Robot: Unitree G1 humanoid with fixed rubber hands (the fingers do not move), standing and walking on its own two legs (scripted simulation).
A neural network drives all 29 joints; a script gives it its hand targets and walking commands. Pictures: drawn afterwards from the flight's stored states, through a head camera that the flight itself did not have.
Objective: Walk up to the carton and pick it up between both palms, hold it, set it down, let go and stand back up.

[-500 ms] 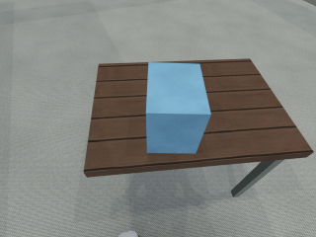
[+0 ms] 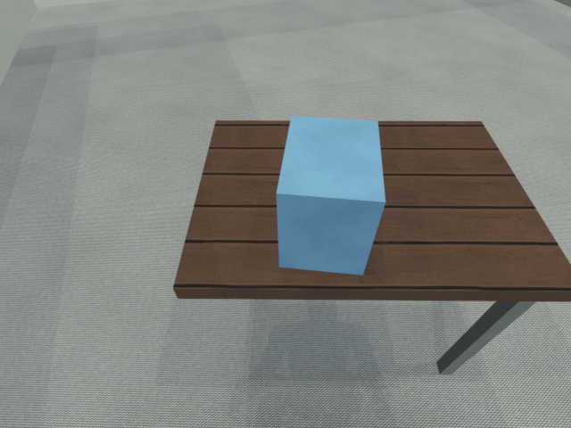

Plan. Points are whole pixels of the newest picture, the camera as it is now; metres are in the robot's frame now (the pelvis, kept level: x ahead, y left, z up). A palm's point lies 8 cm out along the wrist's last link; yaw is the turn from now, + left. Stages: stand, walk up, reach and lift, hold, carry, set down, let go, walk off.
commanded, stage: walk up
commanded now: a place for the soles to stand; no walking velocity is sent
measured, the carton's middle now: (327, 196) +0.54 -0.08 -0.02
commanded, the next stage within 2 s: reach and lift in 1.34 s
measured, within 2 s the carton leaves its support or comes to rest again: neither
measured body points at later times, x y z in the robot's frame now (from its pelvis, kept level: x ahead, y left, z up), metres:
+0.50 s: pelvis +0.03 +0.01 +0.00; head +0.03 +0.01 +0.45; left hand +0.03 +0.25 -0.15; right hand +0.05 -0.22 -0.15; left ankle -0.01 +0.12 -0.73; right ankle +0.04 -0.08 -0.73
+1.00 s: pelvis +0.05 +0.01 +0.00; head +0.06 +0.00 +0.45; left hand +0.08 +0.25 -0.15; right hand +0.03 -0.22 -0.16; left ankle -0.01 +0.12 -0.73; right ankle +0.04 -0.08 -0.73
